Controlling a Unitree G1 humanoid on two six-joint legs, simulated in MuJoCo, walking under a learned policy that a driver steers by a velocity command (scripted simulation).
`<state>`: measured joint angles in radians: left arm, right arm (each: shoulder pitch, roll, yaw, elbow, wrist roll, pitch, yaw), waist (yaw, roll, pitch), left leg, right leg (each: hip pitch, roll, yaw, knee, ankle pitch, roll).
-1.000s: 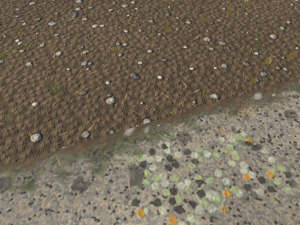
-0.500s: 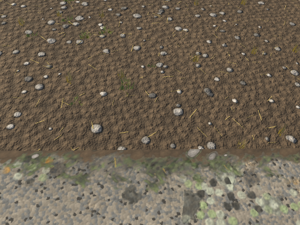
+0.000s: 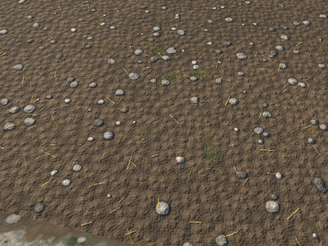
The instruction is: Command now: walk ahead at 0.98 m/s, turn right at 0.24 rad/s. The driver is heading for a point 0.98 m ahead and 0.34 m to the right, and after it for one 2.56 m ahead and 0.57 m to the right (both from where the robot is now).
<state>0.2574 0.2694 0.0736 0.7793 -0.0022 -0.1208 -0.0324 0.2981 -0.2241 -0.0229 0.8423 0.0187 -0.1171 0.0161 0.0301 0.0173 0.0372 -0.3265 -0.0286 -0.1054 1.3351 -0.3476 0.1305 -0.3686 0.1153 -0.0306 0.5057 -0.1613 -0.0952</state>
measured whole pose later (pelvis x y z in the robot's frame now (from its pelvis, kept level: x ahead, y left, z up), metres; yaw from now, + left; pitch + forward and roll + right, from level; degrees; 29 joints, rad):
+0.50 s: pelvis +0.43 +0.01 +0.00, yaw -23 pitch +0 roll +4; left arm 0.19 0.34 0.08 0.63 -0.04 -0.03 -0.02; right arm 0.43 -0.31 -0.09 0.86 0.02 -0.13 0.01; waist -0.07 -0.05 -0.02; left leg -0.09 0.00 0.10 0.49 -0.40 -0.04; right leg -0.72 -0.09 0.02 1.19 -0.17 -0.11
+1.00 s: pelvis +0.83 -0.23 -0.12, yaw -48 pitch +1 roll -2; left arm 0.40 0.21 0.04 0.77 -0.02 -0.09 0.01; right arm 0.10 -0.25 -0.01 0.63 -0.01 -0.14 0.01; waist 0.07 0.02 0.02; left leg -0.75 0.13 -0.10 0.72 0.11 -0.04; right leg -0.07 0.17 0.12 0.53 -0.47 -0.12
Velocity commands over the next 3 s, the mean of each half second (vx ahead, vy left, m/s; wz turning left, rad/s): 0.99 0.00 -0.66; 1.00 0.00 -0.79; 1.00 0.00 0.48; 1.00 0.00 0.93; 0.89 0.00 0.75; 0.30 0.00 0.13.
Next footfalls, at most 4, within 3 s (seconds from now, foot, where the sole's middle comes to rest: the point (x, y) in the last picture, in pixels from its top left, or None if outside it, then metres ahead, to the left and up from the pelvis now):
0.28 left None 0.44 0.16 -0.76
0.72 right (217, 201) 0.72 -0.22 -0.88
1.10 left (239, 126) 1.17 -0.38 -0.88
1.56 right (301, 106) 1.35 -0.77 -0.88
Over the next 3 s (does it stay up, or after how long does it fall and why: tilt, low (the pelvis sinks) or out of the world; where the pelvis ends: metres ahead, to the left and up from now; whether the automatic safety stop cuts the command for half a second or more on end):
stays up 2.23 -0.67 -0.10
